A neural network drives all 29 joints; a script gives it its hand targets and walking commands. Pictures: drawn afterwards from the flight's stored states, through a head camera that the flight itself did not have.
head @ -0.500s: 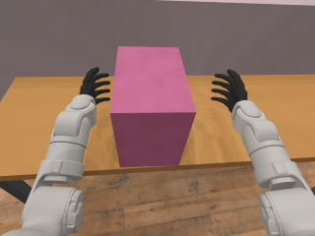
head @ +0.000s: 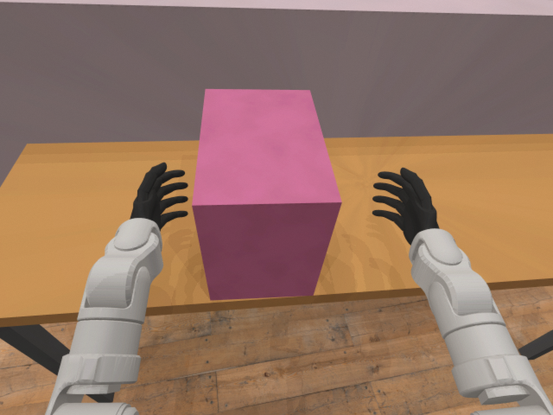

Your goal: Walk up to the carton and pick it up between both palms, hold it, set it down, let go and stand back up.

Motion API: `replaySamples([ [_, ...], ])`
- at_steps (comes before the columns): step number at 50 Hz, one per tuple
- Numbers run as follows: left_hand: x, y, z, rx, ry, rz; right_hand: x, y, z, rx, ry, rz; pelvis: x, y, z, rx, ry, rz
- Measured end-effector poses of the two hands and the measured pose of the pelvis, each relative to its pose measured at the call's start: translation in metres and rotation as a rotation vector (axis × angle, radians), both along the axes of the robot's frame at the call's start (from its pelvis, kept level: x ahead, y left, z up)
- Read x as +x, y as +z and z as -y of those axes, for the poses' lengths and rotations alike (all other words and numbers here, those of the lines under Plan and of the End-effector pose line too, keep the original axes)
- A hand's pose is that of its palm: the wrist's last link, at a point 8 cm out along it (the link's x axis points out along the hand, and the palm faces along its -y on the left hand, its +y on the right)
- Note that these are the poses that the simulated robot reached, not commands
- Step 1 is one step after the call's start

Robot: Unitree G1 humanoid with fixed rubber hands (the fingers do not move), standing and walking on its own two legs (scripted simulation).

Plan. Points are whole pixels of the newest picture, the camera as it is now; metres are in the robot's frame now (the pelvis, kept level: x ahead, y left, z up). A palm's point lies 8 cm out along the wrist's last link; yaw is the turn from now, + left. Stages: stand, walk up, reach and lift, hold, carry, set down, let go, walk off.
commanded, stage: set down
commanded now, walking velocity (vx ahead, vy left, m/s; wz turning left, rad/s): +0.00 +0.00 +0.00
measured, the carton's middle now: (260, 194) +0.46 +0.06 +0.06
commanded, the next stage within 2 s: none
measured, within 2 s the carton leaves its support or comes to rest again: neither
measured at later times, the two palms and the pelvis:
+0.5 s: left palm (142, 285) +0.28 +0.20 +0.05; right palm (421, 290) +0.30 -0.18 +0.06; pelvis +0.01 +0.00 +0.00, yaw -1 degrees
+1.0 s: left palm (141, 331) +0.23 +0.20 +0.01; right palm (425, 348) +0.24 -0.19 +0.01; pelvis +0.01 +0.01 +0.00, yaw -2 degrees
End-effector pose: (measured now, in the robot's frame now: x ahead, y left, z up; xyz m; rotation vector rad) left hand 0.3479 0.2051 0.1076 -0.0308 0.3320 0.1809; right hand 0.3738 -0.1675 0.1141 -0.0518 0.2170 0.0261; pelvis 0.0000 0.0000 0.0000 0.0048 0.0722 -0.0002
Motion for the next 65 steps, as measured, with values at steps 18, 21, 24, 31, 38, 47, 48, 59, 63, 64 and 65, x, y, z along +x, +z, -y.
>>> replaySamples([
  [18,-0.039,-0.036,0.003,0.016,0.01,-0.016,-0.041,-0.041,0.006,0.023,-0.019,-0.018,0.006,0.001,0.001,0.004,-0.01,0.047],
  [21,-0.05,-0.042,0.003,0.017,0.009,-0.009,-0.052,-0.047,0.007,0.027,-0.021,-0.01,0.008,0.001,0.0,0.004,-0.011,0.056],
  [24,-0.064,-0.05,0.002,0.016,0.012,-0.009,-0.066,-0.054,0.009,0.031,-0.029,-0.008,0.01,0.002,0.0,0.004,-0.013,0.07],
  [31,-0.104,-0.077,-0.005,0.019,0.044,-0.043,-0.105,-0.075,0.012,0.043,-0.048,-0.045,0.014,0.002,-0.001,0.004,-0.017,0.1],
  [38,-0.125,-0.096,-0.006,0.025,0.041,-0.097,-0.129,-0.094,0.018,0.019,-0.059,-0.124,0.011,0.002,-0.004,0.004,-0.024,0.101],
  [47,-0.114,-0.098,0.003,0.048,-0.016,-0.114,-0.129,-0.101,0.019,-0.007,-0.036,-0.147,0.006,0.002,-0.009,0.003,-0.036,0.096],
  [48,-0.113,-0.099,0.003,0.05,-0.018,-0.119,-0.129,-0.102,0.019,-0.01,-0.035,-0.153,0.006,0.002,-0.009,0.003,-0.037,0.099],
  [59,-0.117,-0.104,0.002,0.054,-0.025,-0.108,-0.151,-0.125,0.029,-0.054,-0.056,-0.246,0.015,0.003,-0.008,0.001,-0.036,0.125],
  [63,-0.117,-0.105,0.001,0.065,-0.037,-0.102,-0.157,-0.135,0.032,-0.063,-0.056,-0.275,0.018,0.002,-0.009,0.001,-0.036,0.133],
  [64,-0.117,-0.105,0.001,0.066,-0.041,-0.102,-0.158,-0.137,0.032,-0.065,-0.054,-0.281,0.019,0.002,-0.009,0.001,-0.035,0.136],
  [65,-0.117,-0.105,0.001,0.068,-0.044,-0.102,-0.159,-0.138,0.032,-0.068,-0.053,-0.285,0.019,0.002,-0.01,0.001,-0.035,0.138],
])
